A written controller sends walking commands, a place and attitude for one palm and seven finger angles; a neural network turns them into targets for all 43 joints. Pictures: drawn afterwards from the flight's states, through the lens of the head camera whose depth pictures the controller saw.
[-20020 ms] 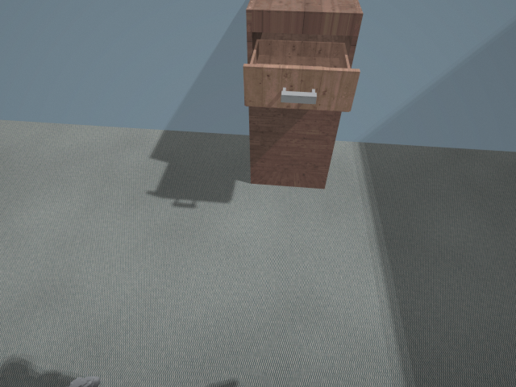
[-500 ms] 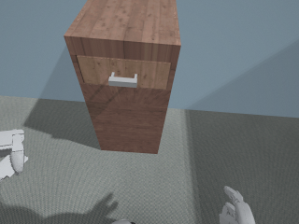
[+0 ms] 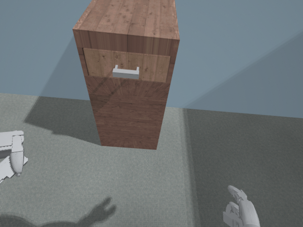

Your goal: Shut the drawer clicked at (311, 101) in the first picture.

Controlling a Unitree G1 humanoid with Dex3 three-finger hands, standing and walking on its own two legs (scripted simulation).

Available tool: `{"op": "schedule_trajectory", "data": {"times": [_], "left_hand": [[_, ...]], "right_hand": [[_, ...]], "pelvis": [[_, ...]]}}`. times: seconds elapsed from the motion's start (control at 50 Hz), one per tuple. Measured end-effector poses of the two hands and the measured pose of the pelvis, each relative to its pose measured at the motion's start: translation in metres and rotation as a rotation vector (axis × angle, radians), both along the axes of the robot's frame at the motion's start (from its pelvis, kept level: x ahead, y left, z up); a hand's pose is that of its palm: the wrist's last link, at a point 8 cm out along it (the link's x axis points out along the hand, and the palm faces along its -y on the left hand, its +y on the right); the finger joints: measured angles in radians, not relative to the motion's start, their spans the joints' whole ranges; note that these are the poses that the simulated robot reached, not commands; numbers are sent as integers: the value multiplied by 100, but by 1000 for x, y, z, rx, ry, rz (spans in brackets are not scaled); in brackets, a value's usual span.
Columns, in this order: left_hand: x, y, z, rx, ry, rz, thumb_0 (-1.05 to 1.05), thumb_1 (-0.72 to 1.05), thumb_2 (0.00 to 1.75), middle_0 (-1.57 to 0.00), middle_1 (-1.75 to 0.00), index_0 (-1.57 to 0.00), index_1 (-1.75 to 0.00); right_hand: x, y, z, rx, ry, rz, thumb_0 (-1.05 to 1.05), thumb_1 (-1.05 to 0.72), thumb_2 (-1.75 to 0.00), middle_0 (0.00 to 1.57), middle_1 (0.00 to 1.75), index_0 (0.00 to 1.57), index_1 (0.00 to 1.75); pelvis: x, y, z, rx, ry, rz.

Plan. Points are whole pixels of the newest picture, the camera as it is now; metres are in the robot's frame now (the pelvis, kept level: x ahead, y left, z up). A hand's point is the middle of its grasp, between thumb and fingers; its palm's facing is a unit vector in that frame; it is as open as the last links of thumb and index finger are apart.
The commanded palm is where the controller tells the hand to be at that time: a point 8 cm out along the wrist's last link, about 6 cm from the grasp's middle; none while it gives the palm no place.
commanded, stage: stop stepping back and stand still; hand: left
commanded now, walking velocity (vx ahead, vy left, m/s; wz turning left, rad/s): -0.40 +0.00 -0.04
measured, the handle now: (126, 70) +0.72 +0.16 -0.03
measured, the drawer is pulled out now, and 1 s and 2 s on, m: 0.00 0.00 0.00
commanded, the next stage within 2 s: let the arm hang, fingers relaxed in 1.48 s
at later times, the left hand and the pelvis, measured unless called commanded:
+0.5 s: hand out of the picture +0.09 +0.25 +0.16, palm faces +0.37 -0.86 -0.34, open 3.3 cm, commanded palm +0.02 +0.29 +0.18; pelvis -0.12 +0.01 -0.01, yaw -3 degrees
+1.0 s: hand out of the picture +0.06 +0.26 +0.18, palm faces +0.38 -0.80 -0.46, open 3.3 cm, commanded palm -0.01 +0.30 +0.18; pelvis -0.14 +0.02 +0.00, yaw +0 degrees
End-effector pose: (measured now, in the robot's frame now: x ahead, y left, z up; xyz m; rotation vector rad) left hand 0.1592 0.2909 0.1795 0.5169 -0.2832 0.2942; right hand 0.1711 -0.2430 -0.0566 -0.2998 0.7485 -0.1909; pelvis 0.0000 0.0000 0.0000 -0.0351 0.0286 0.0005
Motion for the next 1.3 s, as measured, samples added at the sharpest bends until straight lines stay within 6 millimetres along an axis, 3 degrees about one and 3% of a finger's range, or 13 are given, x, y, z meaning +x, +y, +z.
{"op": "schedule_trajectory", "data": {"times": [0.18,0.28,0.34,0.4,0.48,0.58,0.66,0.76,0.88,1.0,1.06,1.16,1.3], "left_hand": [[-52,-14,10,-14,29,-90,2,89,90,-141,-159,-140,-160],[-92,-18,13,36,36,-73,2,89,90,-141,-159,-140,-160],[-108,-13,13,-10,2,-52,2,88,90,-141,-159,-140,-160],[-113,-3,4,-63,-54,-12,1,88,90,-141,-159,-140,-160],[-107,6,-9,-105,-56,20,2,89,90,-141,-160,-141,-160],[-121,-11,6,-37,-16,-45,2,89,90,-141,-159,-140,-160],[-145,-22,13,40,-16,-91,2,89,90,-141,-159,-140,-160],[-154,0,7,-6,-35,11,1,88,90,-141,-159,-141,-160],[-147,15,-7,-57,-46,52,2,89,90,-141,-159,-140,-160],[-143,7,15,42,-44,19,2,89,90,-141,-159,-140,-160],[-144,3,17,67,-19,18,2,89,90,-141,-159,-140,-160],[-136,8,4,0,45,62,1,89,90,-141,-159,-140,-160],[-117,13,-1,-9,83,56,2,89,90,-141,-159,-140,-160]], "right_hand": [[-67,22,10,43,-52,33,1,-90,-90,21,30,20,30],[-106,22,-5,63,-39,35,1,-90,-90,21,30,21,30],[-134,17,-15,59,8,-10,1,-90,-90,21,30,21,30],[-158,10,-21,28,16,-63,1,-90,-90,21,30,21,30],[-183,9,-21,20,5,-103,1,-90,-90,21,30,21,30],[-203,17,-11,73,-24,-86,1,-90,-90,21,30,20,30],[-207,13,-20,73,9,-55,1,-90,-90,21,30,21,30],[-208,8,-21,40,52,-63,1,-90,-90,21,30,21,30],[-187,15,-19,-5,-13,-37,1,-90,-90,21,30,20,30],[-163,44,-16,99,-64,32,1,-90,-90,20,30,20,30],[-153,52,-22,137,-54,61,1,-90,-90,21,30,20,30],[-142,50,-29,135,-2,53,1,-90,-90,21,30,21,30],[-128,42,-17,86,-5,33,1,-90,-90,21,30,21,30]], "pelvis": [[-57,4,8,-42,7,-39],[-91,0,-1,-5,9,-55],[-100,6,-1,-14,-25,-64],[-101,13,-7,-20,-35,-65],[-118,15,-8,9,-64,-57],[-132,7,2,5,-64,-48],[-143,5,-3,16,-56,-49],[-142,10,1,29,-47,-36],[-140,25,-8,33,-65,-10],[-136,20,-4,37,-59,4],[-133,17,-4,23,-55,1],[-121,21,-2,5,-39,-4],[-110,25,4,32,-41,-6]]}}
